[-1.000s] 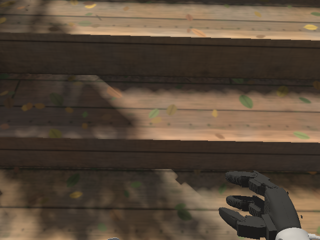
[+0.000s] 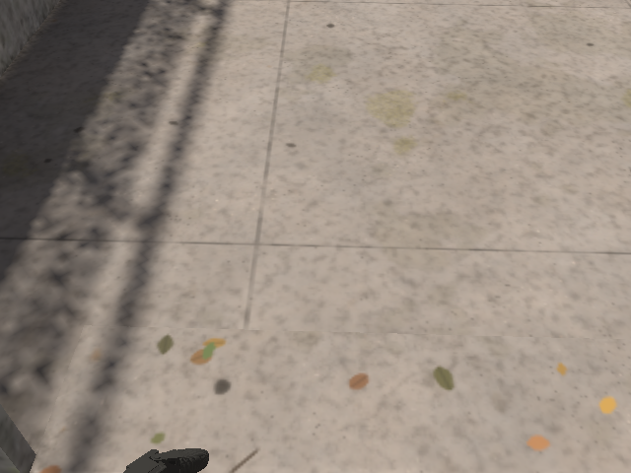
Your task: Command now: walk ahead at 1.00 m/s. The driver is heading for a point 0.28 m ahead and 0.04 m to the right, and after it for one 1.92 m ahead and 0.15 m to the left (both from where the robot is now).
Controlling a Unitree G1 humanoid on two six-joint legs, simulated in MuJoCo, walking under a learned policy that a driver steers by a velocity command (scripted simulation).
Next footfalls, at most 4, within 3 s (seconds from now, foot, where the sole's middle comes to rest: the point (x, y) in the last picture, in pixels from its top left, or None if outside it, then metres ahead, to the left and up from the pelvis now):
0.18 right None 0.27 -0.05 -0.58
0.58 left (284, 401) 0.54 0.10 -0.41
0.98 right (384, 375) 0.60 -0.07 -0.41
1.30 left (262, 425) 0.50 0.13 -0.41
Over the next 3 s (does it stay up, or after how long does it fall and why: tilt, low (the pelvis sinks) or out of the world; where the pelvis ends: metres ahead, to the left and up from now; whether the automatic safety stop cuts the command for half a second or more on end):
stays up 0.91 -0.05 0.34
